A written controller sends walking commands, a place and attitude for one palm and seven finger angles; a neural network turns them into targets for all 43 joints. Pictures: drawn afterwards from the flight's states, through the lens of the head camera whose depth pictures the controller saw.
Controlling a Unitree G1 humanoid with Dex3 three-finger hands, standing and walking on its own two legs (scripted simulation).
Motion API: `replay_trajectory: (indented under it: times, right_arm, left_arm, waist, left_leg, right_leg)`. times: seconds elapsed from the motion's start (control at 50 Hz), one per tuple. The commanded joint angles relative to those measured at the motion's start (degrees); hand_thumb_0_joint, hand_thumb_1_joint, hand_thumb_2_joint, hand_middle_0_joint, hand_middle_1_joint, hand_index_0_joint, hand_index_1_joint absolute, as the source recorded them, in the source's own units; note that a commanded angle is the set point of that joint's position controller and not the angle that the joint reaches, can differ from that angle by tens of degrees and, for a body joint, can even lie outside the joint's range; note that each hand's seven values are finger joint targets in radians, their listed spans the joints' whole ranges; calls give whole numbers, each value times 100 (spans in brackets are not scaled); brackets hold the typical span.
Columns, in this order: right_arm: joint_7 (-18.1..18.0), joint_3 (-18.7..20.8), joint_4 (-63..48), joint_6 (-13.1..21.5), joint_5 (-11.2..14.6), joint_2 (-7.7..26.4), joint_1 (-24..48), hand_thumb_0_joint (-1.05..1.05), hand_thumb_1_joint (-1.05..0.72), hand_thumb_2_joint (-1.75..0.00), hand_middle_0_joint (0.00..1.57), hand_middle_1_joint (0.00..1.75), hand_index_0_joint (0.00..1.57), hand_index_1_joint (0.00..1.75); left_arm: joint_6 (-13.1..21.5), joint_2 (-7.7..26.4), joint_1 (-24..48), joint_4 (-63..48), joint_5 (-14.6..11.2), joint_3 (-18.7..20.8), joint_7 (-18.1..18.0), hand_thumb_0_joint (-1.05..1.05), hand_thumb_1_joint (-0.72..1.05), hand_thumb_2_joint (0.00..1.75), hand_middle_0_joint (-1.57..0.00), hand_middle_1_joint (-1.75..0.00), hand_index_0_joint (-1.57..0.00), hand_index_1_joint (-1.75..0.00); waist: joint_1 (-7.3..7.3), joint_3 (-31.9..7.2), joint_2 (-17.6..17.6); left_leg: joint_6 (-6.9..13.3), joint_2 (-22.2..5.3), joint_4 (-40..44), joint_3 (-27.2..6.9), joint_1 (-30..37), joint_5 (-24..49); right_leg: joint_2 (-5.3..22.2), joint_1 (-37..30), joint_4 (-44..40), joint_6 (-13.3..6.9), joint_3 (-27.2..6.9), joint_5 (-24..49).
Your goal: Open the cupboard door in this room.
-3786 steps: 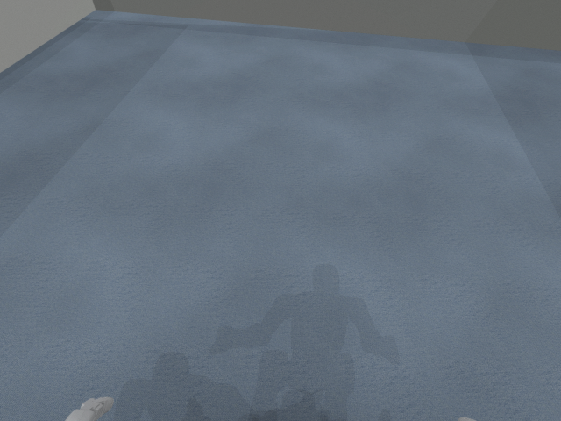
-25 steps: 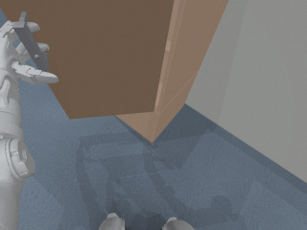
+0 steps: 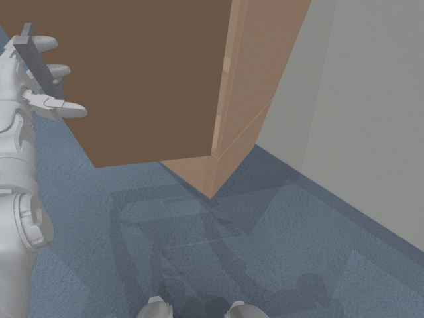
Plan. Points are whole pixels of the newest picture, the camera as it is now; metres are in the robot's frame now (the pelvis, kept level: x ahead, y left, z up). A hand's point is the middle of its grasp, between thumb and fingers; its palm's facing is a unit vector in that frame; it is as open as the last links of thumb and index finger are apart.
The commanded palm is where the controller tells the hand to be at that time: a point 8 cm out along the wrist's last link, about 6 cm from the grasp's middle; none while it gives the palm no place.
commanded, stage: slide the fingers in behind the handle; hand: left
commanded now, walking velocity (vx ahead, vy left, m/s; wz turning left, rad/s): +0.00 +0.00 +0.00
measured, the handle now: (44, 66) +0.56 +0.26 +0.12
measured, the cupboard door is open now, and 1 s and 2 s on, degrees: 47 47 73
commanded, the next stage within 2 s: close the thumb around the handle in 0.10 s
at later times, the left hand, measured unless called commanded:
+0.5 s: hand (53, 81) +0.51 +0.24 +0.13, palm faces +0.07 -1.00 +0.00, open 11.4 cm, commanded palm +0.49 +0.28 +0.12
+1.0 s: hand (54, 82) +0.51 +0.23 +0.13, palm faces +0.07 -1.00 +0.01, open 5.4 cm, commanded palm +0.49 +0.28 +0.12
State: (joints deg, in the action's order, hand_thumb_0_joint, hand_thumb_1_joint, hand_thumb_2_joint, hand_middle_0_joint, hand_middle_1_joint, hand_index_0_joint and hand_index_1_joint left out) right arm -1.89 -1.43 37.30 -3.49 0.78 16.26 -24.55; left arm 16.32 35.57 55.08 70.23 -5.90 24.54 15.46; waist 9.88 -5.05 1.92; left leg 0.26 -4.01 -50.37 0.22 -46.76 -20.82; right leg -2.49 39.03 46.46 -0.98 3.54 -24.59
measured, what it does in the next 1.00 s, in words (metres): stands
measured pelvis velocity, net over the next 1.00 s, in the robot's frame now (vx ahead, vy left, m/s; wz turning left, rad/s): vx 0.00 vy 0.01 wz -0.01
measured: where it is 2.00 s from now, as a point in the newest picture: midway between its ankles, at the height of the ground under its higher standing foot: outside the picture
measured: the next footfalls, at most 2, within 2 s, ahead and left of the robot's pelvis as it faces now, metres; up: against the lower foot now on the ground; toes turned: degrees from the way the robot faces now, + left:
none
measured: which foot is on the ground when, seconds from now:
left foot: down 0.00-1.00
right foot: down 0.00-1.00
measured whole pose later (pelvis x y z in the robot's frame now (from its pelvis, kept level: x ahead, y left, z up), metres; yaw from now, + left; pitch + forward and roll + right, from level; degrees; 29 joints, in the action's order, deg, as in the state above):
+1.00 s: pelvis +0.00 +0.01 +0.00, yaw -1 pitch +17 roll -4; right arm -1.8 -1.7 36.7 -3.5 0.4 15.9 -24.7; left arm 16.5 35.0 55.2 70.3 -5.5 24.8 15.3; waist 10.4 -5.4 2.0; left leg 1.2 -3.7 -51.0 0.9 -47.2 -21.2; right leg -2.1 39.4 46.5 0.0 2.7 -24.3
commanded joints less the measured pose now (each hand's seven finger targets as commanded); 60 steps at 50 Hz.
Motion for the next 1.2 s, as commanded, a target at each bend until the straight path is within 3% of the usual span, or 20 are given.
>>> replay_trajectory:
  times: [0.0,0.02,0.08,0.18,0.28,0.38,0.42,0.48,0.56,0.58,0.68,0.74,0.76,0.82,0.9,0.96,0.98,1.0,1.1,1.18]
  right_arm:
    - [-54,363,-242,71,-33,1024,-909,0,-90,-90,20,30,20,30]
    - [-54,357,-265,63,-26,1026,-906,0,-90,-90,20,30,20,30]
    - [-49,365,-283,68,-17,984,-831,0,-90,-90,20,30,20,30]
    - [-65,355,-285,46,-16,1024,-845,0,-90,-90,20,30,20,30]
    - [-55,351,-321,51,-26,1007,-837,0,-90,-90,20,30,20,30]
    - [-64,348,-346,22,-20,1038,-871,0,-90,-90,20,30,20,30]
    - [-50,350,-350,30,-22,1004,-851,0,-90,-90,20,30,20,30]
    - [-36,361,-353,24,-42,1020,-868,0,-90,-90,20,30,20,30]
    - [-55,349,-319,19,-35,1027,-879,0,-90,-90,20,30,20,30]
    - [-62,360,-327,10,-34,1040,-882,0,-90,-90,20,30,20,30]
    - [-42,356,-298,37,-52,1018,-873,0,-90,-90,20,30,20,30]
    - [-53,360,-291,41,-44,1046,-906,0,-90,-90,20,30,20,30]
    - [-59,357,-297,47,-60,1059,-916,0,-90,-90,20,30,20,30]
    - [-48,341,-304,60,-59,1025,-876,0,-90,-90,20,30,20,30]
    - [-51,350,-332,51,-61,1047,-900,0,-90,-90,20,30,20,30]
    - [-41,355,-320,72,-72,1027,-913,0,-90,-90,20,30,20,30]
    - [-43,354,-310,72,-75,1052,-915,0,-90,-90,20,30,20,30]
    - [-53,344,-295,66,-59,1059,-915,0,-90,-90,20,30,20,30]
    - [-25,371,-391,77,-75,1023,-886,0,-90,-90,20,30,20,30]
    - [1,390,-530,39,-30,1003,-780,0,-90,-90,20,30,20,30]
  left_arm:
    - [470,1589,2689,-1402,-94,228,41,0,-50,30,-30,-120,-30,-120]
    - [442,1582,2588,-1320,-95,221,51,0,-50,30,-30,-120,-30,-120]
    - [472,1301,2635,-1456,-105,1,94,0,-50,30,-30,-120,-30,-120]
    - [410,1548,2493,-1259,-113,204,73,0,-50,30,-30,-120,-30,-120]
    - [438,1462,2631,-1408,-110,115,101,0,-22,42,-32,-123,-32,-123]
    - [396,1735,2390,-1233,-110,358,96,0,6,54,-34,-126,-34,-126]
    - [393,1490,2552,-1341,-96,146,113,0,17,59,-35,-127,-35,-127]
    - [458,1611,2363,-1406,-99,311,88,0,34,66,-36,-129,-36,-129]
    - [410,1532,2626,-1319,-130,219,100,0,56,76,-38,-131,-38,-131]
    - [407,1715,2508,-1296,-99,351,96,0,62,78,-38,-132,-38,-132]
    - [462,1412,2594,-1326,-85,122,58,0,90,90,-40,-135,-40,-135]
    - [426,1504,2664,-1275,-111,191,57,0,90,90,-40,-135,-40,-135]
    - [463,1650,2647,-1355,-108,319,55,0,90,90,-40,-135,-40,-135]
    - [438,1457,2687,-1336,-58,127,36,0,90,90,-40,-135,-40,-135]
    - [420,1619,2577,-1233,-41,296,-51,0,90,90,-40,-135,-40,-135]
    - [426,1303,2736,-1282,-50,60,-57,0,90,90,-40,-135,-40,-135]
    - [424,1503,2744,-1242,-35,206,-80,0,90,90,-40,-135,-40,-135]
    - [411,1520,2826,-1159,-4,141,-82,0,90,90,-40,-135,-40,-135]
    - [450,1386,2213,-1406,-34,189,-48,0,90,90,-40,-135,-40,-135]
    - [420,1226,1531,-1715,-178,200,35,0,90,90,-40,-135,-40,-135]
  waist:
    - [38,-2585,733]
    - [33,-2538,573]
    - [55,-2507,810]
    - [23,-2390,659]
    - [28,-2533,771]
    - [-25,-2510,493]
    - [16,-2459,739]
    - [-70,-2606,773]
    - [68,-2325,620]
    - [-21,-2464,725]
    - [31,-2414,907]
    - [79,-2421,600]
    - [-2,-2509,764]
    - [27,-2423,928]
    - [-10,-2373,710]
    - [99,-2298,740]
    - [51,-2339,741]
    - [113,-2241,719]
    - [-113,-2619,834]
    - [-278,-2689,624]
  left_leg:
    - [233,203,275,-269,2624,2070]
    - [245,221,294,-258,2513,2033]
    - [234,228,283,-232,2645,2124]
    - [237,217,302,-241,2522,2081]
    - [222,218,298,-262,2644,2200]
    - [242,216,300,-235,2455,2233]
    - [212,206,298,-248,2608,2229]
    - [196,186,290,-280,2744,2386]
    - [229,197,313,-275,2548,2122]
    - [207,186,314,-285,2596,2158]
    - [171,158,310,-353,2790,2115]
    - [191,157,343,-361,2662,2030]
    - [187,165,324,-367,2702,2110]
    - [166,159,333,-361,2725,2060]
    - [162,138,359,-393,2646,2016]
    - [168,133,349,-407,2732,1947]
    - [162,130,361,-408,2667,1883]
    - [163,129,368,-419,2602,1795]
    - [139,129,361,-382,2851,2132]
    - [159,153,403,-292,2815,2301]
  right_leg:
    - [-153,-197,-578,65,-220,2233]
    - [-155,-281,-600,78,-232,2263]
    - [-148,-198,-590,73,-220,2325]
    - [-147,-223,-600,69,-217,2299]
    - [-144,-219,-554,71,-207,2354]
    - [-145,-402,-549,83,-230,2494]
    - [-148,-191,-553,75,-189,2357]
    - [-166,-204,-526,51,-164,2369]
    - [-165,-158,-575,61,-172,2227]
    - [-157,-175,-548,58,-179,2222]
    - [-172,132,-553,37,-133,1957]
    - [-174,7,-571,57,-135,1957]
    - [-172,-18,-532,27,-138,1990]
    - [-164,124,-544,36,-126,1893]
    - [-171,102,-531,32,-108,1817]
    - [-178,261,-552,28,-91,1719]
    - [-167,227,-550,42,-100,1677]
    - [-164,270,-563,42,-112,1611]
    - [-165,103,-495,19,-88,1827]
    - [-191,-255,-496,21,-88,2127]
